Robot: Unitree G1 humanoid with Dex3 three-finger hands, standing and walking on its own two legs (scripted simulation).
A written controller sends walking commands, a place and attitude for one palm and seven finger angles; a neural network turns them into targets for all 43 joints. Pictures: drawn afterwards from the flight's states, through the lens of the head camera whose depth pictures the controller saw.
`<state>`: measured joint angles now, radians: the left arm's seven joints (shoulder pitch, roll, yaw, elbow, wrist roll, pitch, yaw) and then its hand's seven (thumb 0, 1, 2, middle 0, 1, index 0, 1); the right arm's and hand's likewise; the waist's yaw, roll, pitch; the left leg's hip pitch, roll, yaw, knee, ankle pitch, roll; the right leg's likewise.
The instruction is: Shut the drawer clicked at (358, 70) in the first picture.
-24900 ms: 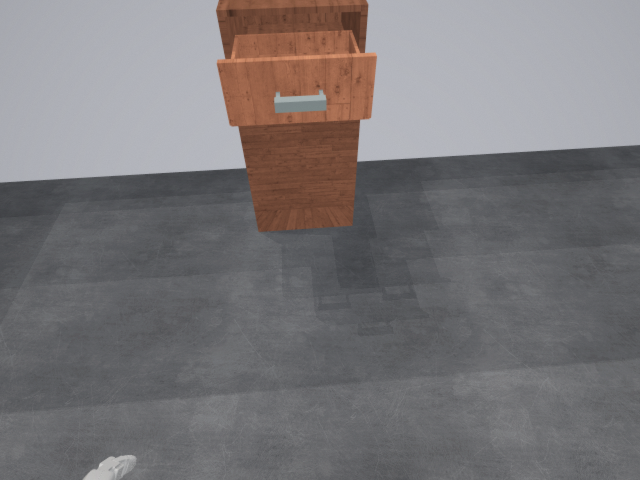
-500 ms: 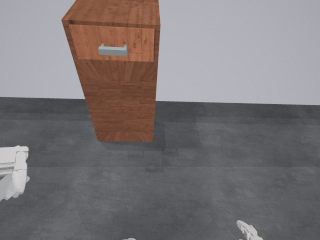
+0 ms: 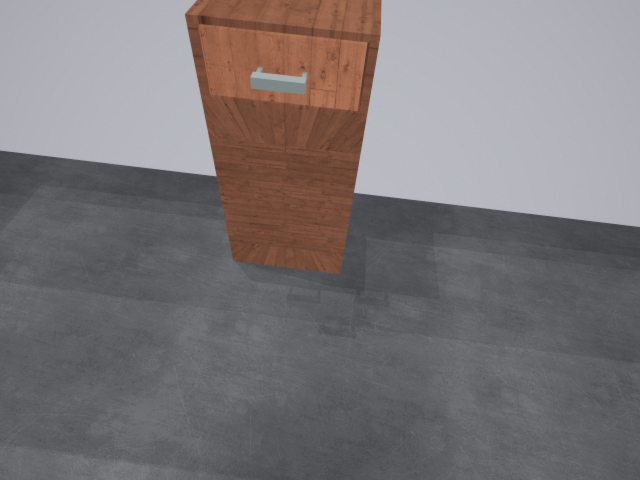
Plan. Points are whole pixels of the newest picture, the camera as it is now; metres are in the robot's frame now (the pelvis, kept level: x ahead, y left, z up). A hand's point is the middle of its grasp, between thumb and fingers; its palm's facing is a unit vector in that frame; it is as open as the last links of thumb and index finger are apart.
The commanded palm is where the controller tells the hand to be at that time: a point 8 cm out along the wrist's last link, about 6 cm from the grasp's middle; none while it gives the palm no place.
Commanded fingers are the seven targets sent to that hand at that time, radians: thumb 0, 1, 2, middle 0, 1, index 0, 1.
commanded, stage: let the arm hang, fingers relaxed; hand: left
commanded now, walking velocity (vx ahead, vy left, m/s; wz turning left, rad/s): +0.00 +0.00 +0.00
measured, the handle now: (280, 78) +0.90 +0.14 +0.03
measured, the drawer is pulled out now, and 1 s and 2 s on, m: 0.00 0.00 0.00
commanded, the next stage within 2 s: look to check the result in 0.72 s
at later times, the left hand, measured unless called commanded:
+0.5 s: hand out of the picture +0.02 +0.17 -0.15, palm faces +0.00 -0.98 -0.21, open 7.1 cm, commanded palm none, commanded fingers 0.00 0.90 0.90 -0.20 -0.30 -0.20 -0.30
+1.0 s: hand out of the picture -0.01 +0.16 -0.15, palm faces +0.00 -0.98 -0.20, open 7.4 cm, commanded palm none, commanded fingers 0.00 0.90 0.90 -0.20 -0.30 -0.20 -0.30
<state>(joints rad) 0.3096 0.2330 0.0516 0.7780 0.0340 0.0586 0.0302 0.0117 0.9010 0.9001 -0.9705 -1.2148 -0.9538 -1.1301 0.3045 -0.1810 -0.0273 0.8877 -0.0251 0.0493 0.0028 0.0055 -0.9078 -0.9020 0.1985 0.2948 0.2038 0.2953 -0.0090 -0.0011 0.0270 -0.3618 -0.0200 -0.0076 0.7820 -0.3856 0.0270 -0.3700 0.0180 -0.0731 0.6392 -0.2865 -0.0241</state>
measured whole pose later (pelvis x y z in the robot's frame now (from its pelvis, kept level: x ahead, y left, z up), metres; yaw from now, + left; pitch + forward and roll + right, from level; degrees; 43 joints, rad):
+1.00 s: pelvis -0.02 -0.01 +0.02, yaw -2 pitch -2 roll +0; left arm 0.25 0.15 0.01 1.16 0.01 0.00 0.03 0.00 0.91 0.90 -0.20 -0.30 -0.20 -0.30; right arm 0.31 -0.16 -0.02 1.14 -0.01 0.00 -0.03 0.00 -0.91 -0.90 0.20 0.29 0.20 0.29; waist -0.01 0.02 0.06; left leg -0.15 -0.03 0.02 0.40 -0.22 0.04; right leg -0.21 0.02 0.00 0.40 -0.16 -0.02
